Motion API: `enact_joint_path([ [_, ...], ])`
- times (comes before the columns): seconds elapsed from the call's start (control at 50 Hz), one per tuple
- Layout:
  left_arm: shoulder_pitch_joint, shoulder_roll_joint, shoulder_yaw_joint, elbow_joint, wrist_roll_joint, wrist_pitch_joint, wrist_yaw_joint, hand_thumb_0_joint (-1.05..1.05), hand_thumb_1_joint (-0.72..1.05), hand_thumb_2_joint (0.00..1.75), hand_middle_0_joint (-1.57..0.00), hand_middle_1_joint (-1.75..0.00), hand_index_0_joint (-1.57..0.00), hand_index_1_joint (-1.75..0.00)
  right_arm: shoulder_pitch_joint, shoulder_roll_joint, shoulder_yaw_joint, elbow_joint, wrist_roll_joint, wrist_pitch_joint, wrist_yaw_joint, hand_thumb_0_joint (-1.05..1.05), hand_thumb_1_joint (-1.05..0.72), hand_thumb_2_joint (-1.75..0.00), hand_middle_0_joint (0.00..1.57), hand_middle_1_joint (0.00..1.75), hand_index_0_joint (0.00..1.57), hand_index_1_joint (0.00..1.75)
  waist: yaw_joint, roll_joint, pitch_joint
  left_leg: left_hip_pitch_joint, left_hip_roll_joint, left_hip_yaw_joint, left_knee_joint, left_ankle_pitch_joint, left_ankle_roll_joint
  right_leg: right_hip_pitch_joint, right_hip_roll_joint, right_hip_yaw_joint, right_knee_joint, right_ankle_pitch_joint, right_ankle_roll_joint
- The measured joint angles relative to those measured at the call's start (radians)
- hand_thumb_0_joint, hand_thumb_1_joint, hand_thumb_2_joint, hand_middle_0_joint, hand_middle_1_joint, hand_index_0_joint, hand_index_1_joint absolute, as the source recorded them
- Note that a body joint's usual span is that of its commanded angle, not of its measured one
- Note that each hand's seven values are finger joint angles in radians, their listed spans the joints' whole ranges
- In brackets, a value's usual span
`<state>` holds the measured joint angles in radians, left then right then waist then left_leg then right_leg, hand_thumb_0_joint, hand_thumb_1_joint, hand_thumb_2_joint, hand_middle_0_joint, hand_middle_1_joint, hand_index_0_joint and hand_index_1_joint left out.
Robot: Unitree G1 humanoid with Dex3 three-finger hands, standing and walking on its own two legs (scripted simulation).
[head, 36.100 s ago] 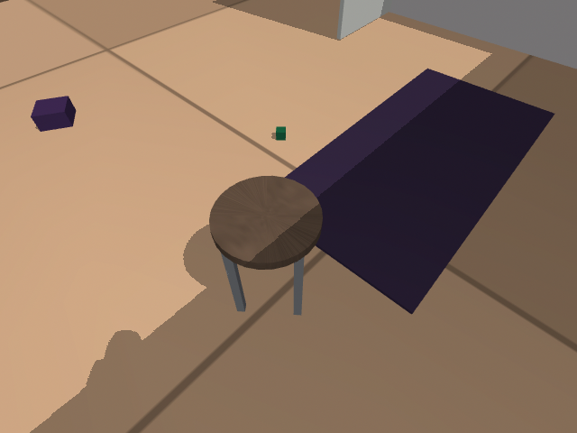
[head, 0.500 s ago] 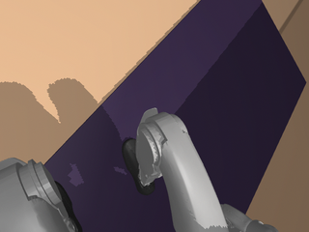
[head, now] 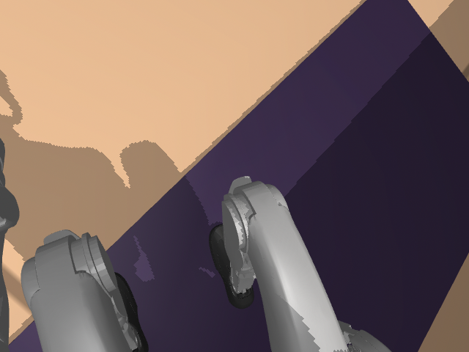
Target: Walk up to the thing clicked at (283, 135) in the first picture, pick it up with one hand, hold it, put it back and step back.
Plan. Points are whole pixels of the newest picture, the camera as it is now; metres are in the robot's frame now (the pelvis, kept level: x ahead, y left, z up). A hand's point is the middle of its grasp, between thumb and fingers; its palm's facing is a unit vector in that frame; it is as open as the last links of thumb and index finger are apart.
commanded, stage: lift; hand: left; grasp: from above
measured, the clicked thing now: out of the picture +0.45 +0.33 -0.22
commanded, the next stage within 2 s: hold in 1.68 s
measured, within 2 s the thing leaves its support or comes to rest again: neither
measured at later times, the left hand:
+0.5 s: hand out of the picture +0.41 +0.33 -0.07, palm faces -0.04 -0.45 -0.89, open 8.3 cm
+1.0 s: hand out of the picture +0.37 +0.28 +0.13, palm faces -0.09 -0.45 -0.89, open 8.3 cm
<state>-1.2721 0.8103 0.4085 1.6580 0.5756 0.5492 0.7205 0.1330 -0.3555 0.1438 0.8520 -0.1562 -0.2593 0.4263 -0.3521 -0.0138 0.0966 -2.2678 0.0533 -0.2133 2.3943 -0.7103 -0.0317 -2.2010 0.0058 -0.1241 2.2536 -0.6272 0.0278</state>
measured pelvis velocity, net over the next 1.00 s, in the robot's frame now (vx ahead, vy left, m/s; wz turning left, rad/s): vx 0.03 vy -0.02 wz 0.13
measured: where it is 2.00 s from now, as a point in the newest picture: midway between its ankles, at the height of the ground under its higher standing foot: (185, 306)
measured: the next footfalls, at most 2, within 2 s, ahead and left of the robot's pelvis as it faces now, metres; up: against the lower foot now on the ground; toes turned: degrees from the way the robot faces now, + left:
none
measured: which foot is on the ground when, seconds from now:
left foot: down 0.00-1.00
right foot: down 0.00-1.00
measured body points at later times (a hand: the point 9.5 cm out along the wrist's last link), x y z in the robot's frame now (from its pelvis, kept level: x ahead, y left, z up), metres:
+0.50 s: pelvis +0.00 +0.00 +0.04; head +0.21 +0.04 +0.44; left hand +0.41 +0.35 -0.02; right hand +0.08 -0.28 -0.08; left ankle +0.07 +0.14 -0.31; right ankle +0.12 -0.12 -0.31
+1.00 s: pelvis +0.03 -0.02 +0.22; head +0.15 +0.01 +0.65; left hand +0.37 +0.30 +0.18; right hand +0.15 -0.28 +0.10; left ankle +0.07 +0.14 -0.31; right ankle +0.12 -0.12 -0.31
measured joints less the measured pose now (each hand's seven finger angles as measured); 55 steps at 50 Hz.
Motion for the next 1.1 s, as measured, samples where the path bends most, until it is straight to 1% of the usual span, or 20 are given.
enact_joint_path([
  [0.12,0.012,-0.029,0.006,-0.019,0.009,0.004,-0.027,0.01,0.25,0.28,-0.85,-0.31,-0.89,-0.31,0.013,0.001,-0.037,0.026,0.006,0.004,-0.013,0.00,-0.90,-0.90,0.20,0.30,0.19,0.30,0.020,0.020,-0.026,0.000,0.002,0.019,-0.015,0.002,0.002,-0.009,-0.002,0.016,-0.003,-0.002,0.000],
  [0.24,0.051,-0.095,-0.005,-0.078,0.012,0.021,-0.082,0.01,0.25,0.29,-0.83,-0.33,-0.87,-0.33,0.030,0.009,-0.078,0.044,0.024,0.024,-0.028,0.00,-0.90,-0.90,0.20,0.30,0.19,0.30,0.055,0.037,-0.084,0.004,0.003,0.045,-0.032,0.002,0.003,-0.017,-0.005,0.037,-0.003,-0.009,-0.002],
  [0.34,0.106,-0.164,-0.031,-0.139,0.019,0.040,-0.114,0.01,0.25,0.30,-0.83,-0.34,-0.86,-0.35,0.024,0.023,-0.128,0.054,0.046,0.045,-0.051,0.00,-0.90,-0.90,0.20,0.30,0.19,0.30,0.089,0.054,-0.148,0.024,0.003,0.072,-0.063,0.003,0.005,-0.008,-0.010,0.059,-0.015,-0.015,-0.004],
  [0.4,0.143,-0.207,-0.048,-0.176,0.011,0.052,-0.128,0.01,0.25,0.30,-0.83,-0.34,-0.86,-0.35,0.016,0.029,-0.155,0.055,0.061,0.056,-0.071,0.00,-0.90,-0.90,0.20,0.30,0.19,0.30,0.112,0.062,-0.187,0.049,0.004,0.092,-0.095,0.006,0.007,0.008,-0.011,0.074,-0.035,-0.016,-0.005],
  [0.48,0.184,-0.257,-0.076,-0.201,-0.007,0.071,-0.142,0.01,0.25,0.29,-0.83,-0.34,-0.87,-0.34,0.003,0.031,-0.172,0.043,0.076,0.068,-0.103,0.00,-0.91,-0.90,0.20,0.30,0.19,0.30,0.140,0.071,-0.233,0.097,0.006,0.113,-0.150,0.013,0.008,0.048,-0.014,0.089,-0.076,-0.016,-0.007],
  [0.54,0.216,-0.288,-0.093,-0.221,-0.025,0.087,-0.151,0.01,0.25,0.29,-0.83,-0.34,-0.87,-0.34,-0.003,0.032,-0.176,0.031,0.086,0.073,-0.130,0.00,-0.91,-0.90,0.20,0.30,0.19,0.30,0.155,0.076,-0.261,0.145,0.006,0.124,-0.201,0.019,0.006,0.091,-0.017,0.094,-0.118,-0.015,-0.011],
  [0.62,0.258,-0.323,-0.125,-0.250,-0.046,0.113,-0.168,0.01,0.25,0.27,-0.84,-0.33,-0.88,-0.33,-0.007,0.034,-0.171,0.021,0.095,0.073,-0.171,0.00,-0.90,-0.90,0.20,0.30,0.19,0.30,0.168,0.075,-0.289,0.222,0.008,0.134,-0.279,0.027,0.001,0.162,-0.020,0.096,-0.185,-0.012,-0.019],
  [0.72,0.316,-0.369,-0.162,-0.318,-0.062,0.147,-0.182,0.01,0.26,0.26,-0.84,-0.33,-0.88,-0.32,0.003,0.040,-0.161,0.012,0.110,0.071,-0.222,0.01,-0.90,-0.90,0.20,0.30,0.19,0.30,0.178,0.065,-0.308,0.332,0.011,0.141,-0.385,0.041,-0.008,0.267,-0.021,0.093,-0.281,-0.004,-0.029],
  [0.8,0.371,-0.409,-0.191,-0.391,-0.068,0.177,-0.183,0.01,0.25,0.27,-0.84,-0.33,-0.88,-0.33,0.014,0.044,-0.155,0.004,0.126,0.074,-0.261,0.01,-0.90,-0.90,0.20,0.30,0.19,0.30,0.186,0.061,-0.319,0.432,0.016,0.144,-0.481,0.055,-0.013,0.366,-0.018,0.088,-0.373,0.006,-0.035],
  [0.94,0.463,-0.473,-0.266,-0.496,-0.094,0.227,-0.194,0.01,0.24,0.30,-0.83,-0.34,-0.87,-0.34,0.020,0.057,-0.152,0.018,0.153,0.075,-0.309,0.01,-0.90,-0.90,0.20,0.30,0.20,0.30,0.204,0.057,-0.330,0.647,0.031,0.154,-0.677,0.084,-0.021,0.578,-0.007,0.082,-0.567,0.035,-0.043],
  [0.98,0.479,-0.491,-0.284,-0.502,-0.095,0.238,-0.189,0.00,0.23,0.32,-0.83,-0.35,-0.87,-0.35,0.021,0.061,-0.152,0.027,0.159,0.074,-0.319,0.01,-0.90,-0.90,0.20,0.30,0.20,0.30,0.211,0.054,-0.331,0.718,0.035,0.158,-0.736,0.093,-0.023,0.648,-0.003,0.081,-0.626,0.044,-0.045],
  [1.02,0.489,-0.506,-0.295,-0.498,-0.103,0.248,-0.181,0.00,0.23,0.33,-0.83,-0.35,-0.87,-0.35,0.024,0.066,-0.153,0.035,0.163,0.072,-0.329,0.01,-0.90,-0.90,0.20,0.30,0.20,0.30,0.216,0.053,-0.331,0.789,0.038,0.160,-0.796,0.103,-0.025,0.719,-0.001,0.079,-0.685,0.053,-0.047],
  [1.1,0.490,-0.525,-0.306,-0.455,-0.118,0.270,-0.169,0.00,0.22,0.34,-0.85,-0.34,-0.87,-0.35,0.031,0.074,-0.154,0.048,0.171,0.067,-0.342,0.01,-0.90,-0.90,0.20,0.30,0.20,0.30,0.223,0.050,-0.330,0.928,0.042,0.166,-0.910,0.123,-0.030,0.857,0.003,0.077,-0.794,0.069,-0.052],
])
